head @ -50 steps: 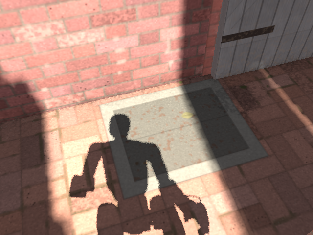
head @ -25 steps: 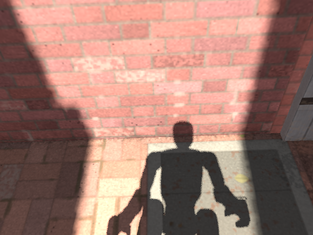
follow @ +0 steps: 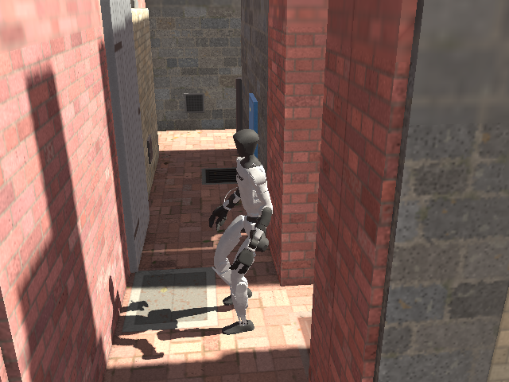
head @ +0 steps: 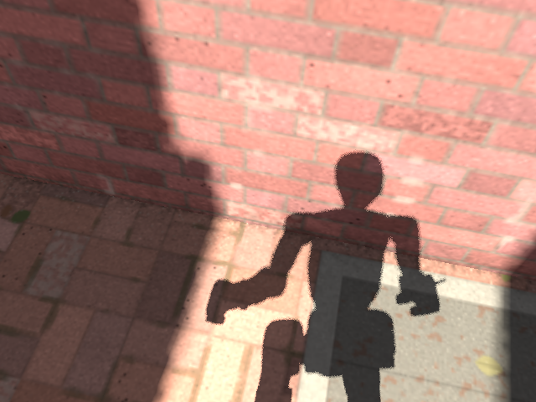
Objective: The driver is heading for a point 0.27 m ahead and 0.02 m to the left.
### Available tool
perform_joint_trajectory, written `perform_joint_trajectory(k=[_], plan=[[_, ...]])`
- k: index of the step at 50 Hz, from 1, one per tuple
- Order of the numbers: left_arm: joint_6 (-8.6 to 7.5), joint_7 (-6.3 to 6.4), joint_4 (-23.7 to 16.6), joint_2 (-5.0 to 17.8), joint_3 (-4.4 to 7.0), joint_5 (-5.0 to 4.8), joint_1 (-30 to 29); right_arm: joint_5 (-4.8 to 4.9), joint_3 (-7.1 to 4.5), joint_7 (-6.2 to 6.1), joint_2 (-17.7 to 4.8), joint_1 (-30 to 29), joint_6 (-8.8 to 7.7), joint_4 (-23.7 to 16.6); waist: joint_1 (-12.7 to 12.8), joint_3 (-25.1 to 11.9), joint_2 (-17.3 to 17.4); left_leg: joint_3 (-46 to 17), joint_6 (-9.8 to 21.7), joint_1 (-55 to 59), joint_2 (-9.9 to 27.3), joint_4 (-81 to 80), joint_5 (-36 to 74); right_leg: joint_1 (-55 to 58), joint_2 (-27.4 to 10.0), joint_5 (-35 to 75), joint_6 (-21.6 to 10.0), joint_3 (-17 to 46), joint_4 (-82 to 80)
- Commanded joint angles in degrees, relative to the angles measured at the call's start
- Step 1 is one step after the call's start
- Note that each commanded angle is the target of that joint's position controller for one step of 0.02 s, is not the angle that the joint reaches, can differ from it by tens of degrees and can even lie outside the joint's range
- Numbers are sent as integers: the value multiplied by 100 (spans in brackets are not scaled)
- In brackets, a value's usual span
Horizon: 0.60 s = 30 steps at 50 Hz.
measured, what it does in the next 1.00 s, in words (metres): walks ahead: right foot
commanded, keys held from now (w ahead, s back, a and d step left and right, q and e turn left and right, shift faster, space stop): w+q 0.10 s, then no key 0.90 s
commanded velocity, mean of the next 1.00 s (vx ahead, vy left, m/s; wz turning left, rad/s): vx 0.08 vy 0.00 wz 0.20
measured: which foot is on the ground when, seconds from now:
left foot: down 0.00-1.00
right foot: up 0.00-0.30, down 0.32-1.00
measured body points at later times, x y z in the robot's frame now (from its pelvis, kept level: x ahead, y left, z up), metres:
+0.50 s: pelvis +0.10 -0.04 +0.00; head +0.13 -0.05 +0.45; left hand +0.19 +0.23 -0.10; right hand +0.30 -0.27 -0.10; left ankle +0.09 +0.05 -0.73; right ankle +0.14 -0.18 -0.73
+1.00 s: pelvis +0.11 -0.05 +0.01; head +0.13 -0.04 +0.46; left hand +0.16 +0.24 -0.12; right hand +0.29 -0.29 -0.10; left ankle +0.09 +0.05 -0.73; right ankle +0.14 -0.18 -0.73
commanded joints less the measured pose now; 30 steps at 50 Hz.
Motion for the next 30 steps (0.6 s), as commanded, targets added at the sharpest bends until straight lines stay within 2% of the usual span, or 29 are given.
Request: perform_joint_trajectory(k=[1,2,3,4,5,7,8,9,12,13,14,15,16,17,18,19,20,22,24,26,30], plan=[[27,82,-102,464,133,-50,563,95,-243,-185,-864,34,16,-461,144,-1264,509,-2018,733,1199,1456,-1026,-764,-47,-12,525,22,215,-487],[4,81,-159,507,157,-63,401,103,-244,-222,-894,44,28,-470,118,-1092,692,-2206,659,1154,1399,-1208,-1705,-168,21,697,9,217,-765],[-42,65,-189,545,179,-62,285,94,-248,-250,-927,86,26,-464,98,-952,841,-2364,623,1158,1395,-1332,-2138,-240,43,807,7,233,-982],[-89,27,-215,513,146,-70,186,25,-237,-261,-935,2,8,-491,68,-828,889,-2458,623,1142,1422,-1389,-2269,-303,15,922,-6,252,-1092],[-159,-8,-176,463,125,-68,183,15,-219,-212,-935,-1,-7,-498,53,-969,904,-2425,679,1347,1423,-1365,-2150,-169,-9,1033,-12,269,-1308],[-244,-45,-165,378,81,-31,11,-7,-177,-178,-819,42,-10,-471,-48,-777,751,-2187,693,1331,1341,-1249,-1530,30,-38,1065,-12,177,-1644],[-272,-62,-243,327,23,-12,-288,-108,-182,-183,-853,116,-42,-405,-64,-544,580,-2195,733,1078,1436,-1290,-1257,173,-59,1120,-32,153,-1703],[-288,-71,-239,291,-8,-8,-254,-130,-164,-167,-826,101,-54,-395,-42,-536,596,-2128,742,1047,1403,-1225,-986,384,-76,1077,-55,149,-1890],[-285,-97,-164,397,-28,-36,-17,-114,-119,-122,-735,-59,-15,-416,41,-491,781,-2060,666,901,1280,-1067,-553,1026,-22,775,-123,15,-2352],[-288,-128,-161,449,-36,10,117,-97,-113,-105,-756,-158,-2,-423,156,-571,814,-2033,588,882,1222,-903,-280,1419,-32,857,-153,8,-2709],[-271,-128,-199,412,-50,5,232,-75,-75,-45,-679,-289,24,-459,350,-553,685,-1942,432,899,1061,-665,-51,1742,19,1160,-197,-123,-3375],[-241,-130,-203,499,-69,22,250,-67,-56,-3,-633,-105,5,-431,308,-673,508,-1871,277,880,983,-496,387,2198,-82,1845,-240,-45,-3726],[-222,-124,-235,661,-66,78,410,-94,-30,21,-571,1,-31,-408,313,-852,260,-1709,76,836,774,-196,348,2696,-479,2776,-366,241,-3852],[-149,-93,-285,971,-24,86,350,-136,-7,49,-453,413,-68,-339,-8,-927,-447,-1242,-166,490,241,221,-598,3168,-933,3878,-680,589,-3712],[-60,-40,-251,824,-64,61,204,-135,41,46,-373,469,-38,-354,-95,-899,-1063,-793,-394,294,51,429,-1388,3152,-1229,3942,-1125,934,-3788],[-15,-21,-328,566,-145,12,88,-154,46,23,-496,248,-1,-370,24,-913,-1018,-713,-525,443,190,443,-1408,3017,-1323,3650,-1257,1114,-3913],[10,-21,-295,498,-206,1,52,-148,10,57,-598,95,22,-363,83,-901,-871,-666,-599,599,335,321,-1118,2917,-1180,3256,-1147,1004,-3945],[5,-48,-329,626,-223,-8,24,-175,15,124,-603,-26,103,-352,136,-857,-567,-760,-550,926,472,24,-223,2794,-798,2587,-839,568,-3896],[61,-39,-293,819,-176,-51,161,-180,-8,199,-667,-146,48,-348,202,-673,-409,-810,-429,915,505,-84,282,2854,-496,2279,-641,243,-3762],[137,-6,-319,759,-218,-49,228,-162,-20,235,-695,-199,-24,-271,258,-695,-200,-858,-400,943,545,-130,572,2980,-449,2350,-638,214,-3729],[226,12,-332,719,-278,-40,265,-141,-14,240,-653,-229,-52,-130,278,-721,27,-897,-418,1043,594,-189,820,3099,-373,2354,-636,167,-3715]])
